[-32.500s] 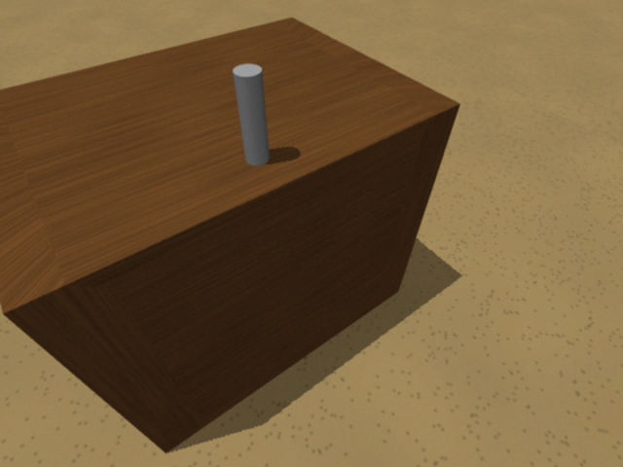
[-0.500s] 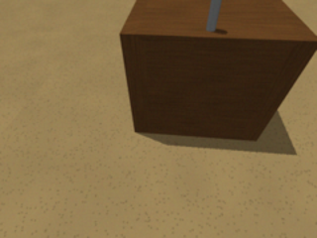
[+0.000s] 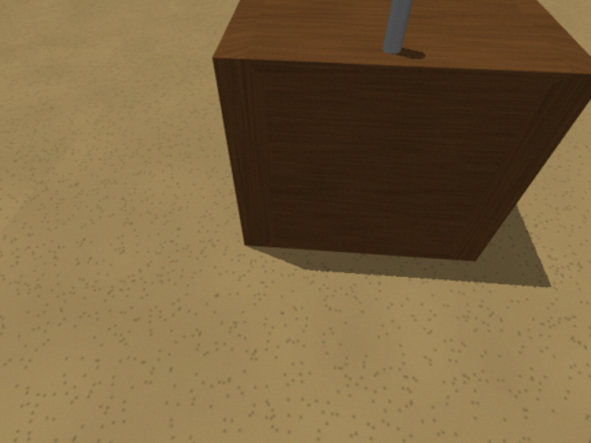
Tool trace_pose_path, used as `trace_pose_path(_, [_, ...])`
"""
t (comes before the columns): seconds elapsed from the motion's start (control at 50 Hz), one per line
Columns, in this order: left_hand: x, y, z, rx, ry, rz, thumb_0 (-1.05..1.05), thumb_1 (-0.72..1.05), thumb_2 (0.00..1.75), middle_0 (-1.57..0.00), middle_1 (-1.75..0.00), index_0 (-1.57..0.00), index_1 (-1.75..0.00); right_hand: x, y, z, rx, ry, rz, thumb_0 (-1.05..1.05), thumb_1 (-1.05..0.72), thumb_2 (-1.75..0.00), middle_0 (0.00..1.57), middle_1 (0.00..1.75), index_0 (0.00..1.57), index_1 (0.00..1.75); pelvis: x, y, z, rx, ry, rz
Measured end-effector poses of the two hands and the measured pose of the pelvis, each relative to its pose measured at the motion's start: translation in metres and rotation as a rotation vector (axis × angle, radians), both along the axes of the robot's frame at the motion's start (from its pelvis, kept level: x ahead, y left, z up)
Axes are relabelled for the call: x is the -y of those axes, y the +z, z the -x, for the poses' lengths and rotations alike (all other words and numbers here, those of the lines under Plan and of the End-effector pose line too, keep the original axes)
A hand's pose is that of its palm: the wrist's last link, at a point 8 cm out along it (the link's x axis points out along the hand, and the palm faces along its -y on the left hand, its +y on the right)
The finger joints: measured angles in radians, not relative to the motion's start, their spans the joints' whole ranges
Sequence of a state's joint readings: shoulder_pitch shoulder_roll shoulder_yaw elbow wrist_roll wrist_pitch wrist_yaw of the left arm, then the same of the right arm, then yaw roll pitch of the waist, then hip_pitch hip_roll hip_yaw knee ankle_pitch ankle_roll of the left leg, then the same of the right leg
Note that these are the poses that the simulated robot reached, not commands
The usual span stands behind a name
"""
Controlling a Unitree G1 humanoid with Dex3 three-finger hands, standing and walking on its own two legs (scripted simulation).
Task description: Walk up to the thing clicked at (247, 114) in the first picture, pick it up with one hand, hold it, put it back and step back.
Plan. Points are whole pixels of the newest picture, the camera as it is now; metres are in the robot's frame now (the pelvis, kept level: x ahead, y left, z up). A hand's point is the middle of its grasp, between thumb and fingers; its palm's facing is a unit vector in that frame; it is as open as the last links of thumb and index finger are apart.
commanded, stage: step back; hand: right
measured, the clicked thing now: (399, 13) +1.03 -0.23 +0.13
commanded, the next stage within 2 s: stand in 0.24 s
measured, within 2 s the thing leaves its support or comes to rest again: neither
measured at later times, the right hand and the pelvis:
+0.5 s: hand out of the picture +0.12 -0.23 -0.12, palm faces +0.02 +0.94 -0.33, open 7.4 cm; pelvis +0.01 +0.02 +0.02, yaw -2 degrees
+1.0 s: hand out of the picture +0.05 -0.24 -0.14, palm faces +0.02 +0.95 -0.32, open 7.4 cm; pelvis +0.00 +0.01 +0.02, yaw -2 degrees
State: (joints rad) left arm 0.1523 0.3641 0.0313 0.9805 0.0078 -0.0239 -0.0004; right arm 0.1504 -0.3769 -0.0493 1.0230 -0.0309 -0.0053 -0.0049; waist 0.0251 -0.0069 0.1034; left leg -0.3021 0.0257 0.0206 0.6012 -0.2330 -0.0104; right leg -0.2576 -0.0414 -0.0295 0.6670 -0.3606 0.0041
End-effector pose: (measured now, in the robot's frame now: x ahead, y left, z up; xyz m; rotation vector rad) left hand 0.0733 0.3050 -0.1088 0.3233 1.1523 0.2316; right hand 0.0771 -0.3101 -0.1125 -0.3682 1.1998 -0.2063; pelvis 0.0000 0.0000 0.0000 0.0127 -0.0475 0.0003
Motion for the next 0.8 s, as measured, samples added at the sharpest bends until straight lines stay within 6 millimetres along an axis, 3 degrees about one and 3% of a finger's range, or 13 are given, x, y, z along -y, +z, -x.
trace_pose_path(0.2, [-0.012, 0.000, -0.022, -0.024, -0.018, 0.012, 0.01, 0.90, 0.90, -0.20, -0.30, -0.20, -0.30, -0.031, 0.010, -0.033, 0.041, -0.006, -0.044, 0.00, -0.90, -0.90, 0.20, 0.30, 0.20, 0.30, -0.011, 0.009, -0.011, -0.010, -0.033, 0.022])
trace_pose_path(0.38, [-0.010, 0.010, -0.029, -0.034, -0.036, 0.029, 0.01, 0.90, 0.90, -0.20, -0.30, -0.20, -0.30, -0.039, 0.021, -0.045, 0.083, -0.008, -0.064, 0.00, -0.90, -0.90, 0.20, 0.30, 0.20, 0.30, -0.018, 0.019, -0.014, -0.001, -0.037, 0.016])
trace_pose_path(0.58, [-0.007, 0.014, -0.026, -0.027, -0.051, 0.036, 0.01, 0.90, 0.90, -0.20, -0.30, -0.20, -0.30, -0.032, 0.024, -0.021, 0.062, -0.044, -0.054, 0.00, -0.90, -0.90, 0.20, 0.30, 0.20, 0.30, -0.019, 0.023, -0.008, 0.014, -0.039, 0.014])
trace_pose_path(0.8, [-0.007, 0.013, -0.005, -0.062, -0.053, 0.033, 0.01, 0.90, 0.90, -0.20, -0.30, -0.20, -0.30, -0.027, 0.018, 0.021, -0.013, -0.079, -0.053, 0.00, -0.90, -0.90, 0.20, 0.30, 0.20, 0.30, -0.017, 0.024, 0.002, 0.009, -0.037, 0.013])
